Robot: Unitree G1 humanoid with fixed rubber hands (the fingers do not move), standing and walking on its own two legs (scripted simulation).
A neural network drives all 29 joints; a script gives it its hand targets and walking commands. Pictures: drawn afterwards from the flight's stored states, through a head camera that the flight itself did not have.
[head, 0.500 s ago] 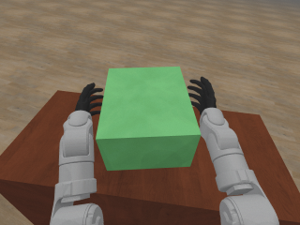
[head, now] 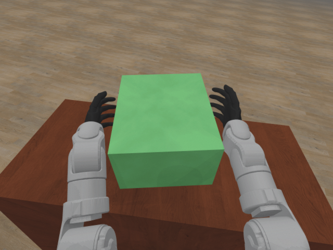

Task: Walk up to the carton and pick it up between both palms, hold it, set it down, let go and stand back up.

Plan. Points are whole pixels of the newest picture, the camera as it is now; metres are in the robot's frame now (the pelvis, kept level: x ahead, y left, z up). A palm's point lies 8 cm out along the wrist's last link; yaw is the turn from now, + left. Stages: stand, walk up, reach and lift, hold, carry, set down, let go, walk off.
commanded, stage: hold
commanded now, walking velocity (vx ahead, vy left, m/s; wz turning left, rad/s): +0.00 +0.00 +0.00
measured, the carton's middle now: (163, 125) +0.40 +0.00 +0.12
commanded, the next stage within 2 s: none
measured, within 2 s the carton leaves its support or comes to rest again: neither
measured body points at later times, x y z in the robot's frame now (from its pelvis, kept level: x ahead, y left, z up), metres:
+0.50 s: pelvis +0.00 +0.00 +0.00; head -0.03 +0.02 +0.45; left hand +0.37 +0.16 +0.16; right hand +0.37 -0.15 +0.17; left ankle +0.04 +0.11 -0.75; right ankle +0.02 -0.11 -0.75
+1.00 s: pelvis +0.00 +0.00 +0.00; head -0.03 +0.02 +0.45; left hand +0.37 +0.16 +0.16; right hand +0.37 -0.15 +0.18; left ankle +0.04 +0.11 -0.75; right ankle +0.02 -0.11 -0.75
